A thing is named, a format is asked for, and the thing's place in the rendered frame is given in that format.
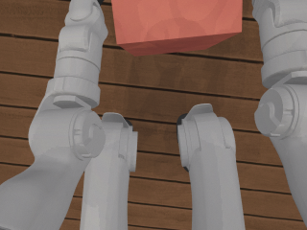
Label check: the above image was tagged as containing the robot left forearm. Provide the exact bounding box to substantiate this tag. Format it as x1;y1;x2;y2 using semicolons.
28;0;108;141

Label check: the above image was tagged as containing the left robot shin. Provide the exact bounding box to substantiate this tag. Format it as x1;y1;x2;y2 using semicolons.
101;112;130;128

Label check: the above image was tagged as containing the left robot upper arm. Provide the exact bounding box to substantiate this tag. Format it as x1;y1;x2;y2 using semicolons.
0;107;106;230

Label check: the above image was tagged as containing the right robot upper arm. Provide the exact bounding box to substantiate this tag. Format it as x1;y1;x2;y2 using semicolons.
254;83;307;227

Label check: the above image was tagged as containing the robot right forearm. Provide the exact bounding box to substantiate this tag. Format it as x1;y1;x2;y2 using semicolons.
251;0;307;89

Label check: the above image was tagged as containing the carton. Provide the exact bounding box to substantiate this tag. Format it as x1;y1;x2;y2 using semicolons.
111;0;243;57

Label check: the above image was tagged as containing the robot right foot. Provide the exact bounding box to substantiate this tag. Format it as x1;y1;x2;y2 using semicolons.
176;113;189;172

